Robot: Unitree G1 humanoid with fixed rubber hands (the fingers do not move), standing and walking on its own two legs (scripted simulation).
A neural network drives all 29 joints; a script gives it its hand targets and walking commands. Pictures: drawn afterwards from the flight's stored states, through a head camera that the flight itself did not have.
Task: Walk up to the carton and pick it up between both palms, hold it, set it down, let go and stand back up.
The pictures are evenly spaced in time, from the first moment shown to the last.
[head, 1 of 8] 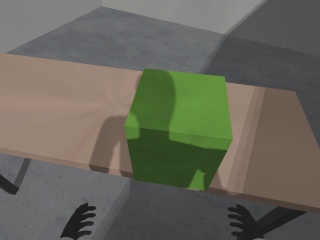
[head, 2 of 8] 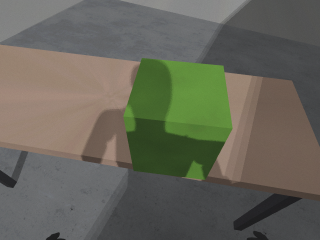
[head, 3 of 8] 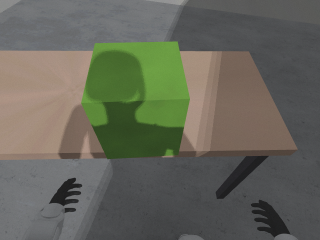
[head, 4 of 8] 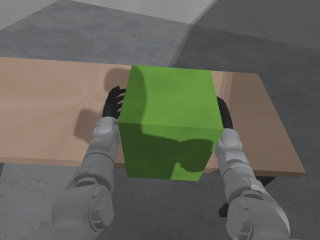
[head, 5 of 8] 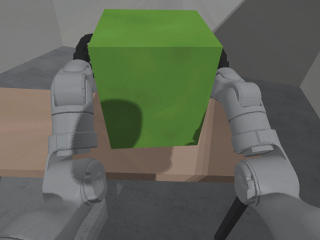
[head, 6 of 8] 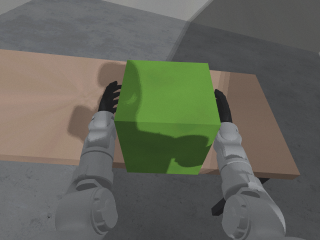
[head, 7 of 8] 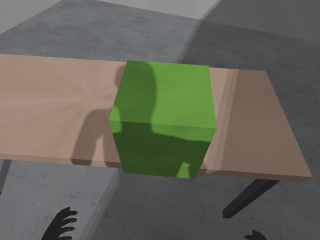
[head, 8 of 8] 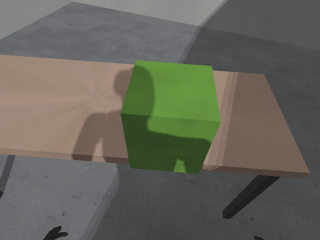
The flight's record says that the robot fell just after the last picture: no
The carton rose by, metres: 0.25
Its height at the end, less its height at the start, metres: +0.00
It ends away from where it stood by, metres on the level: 0.03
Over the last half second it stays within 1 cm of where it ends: yes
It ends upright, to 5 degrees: yes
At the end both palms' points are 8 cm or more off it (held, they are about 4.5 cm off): yes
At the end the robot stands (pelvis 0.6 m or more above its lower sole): yes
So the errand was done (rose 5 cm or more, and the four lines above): yes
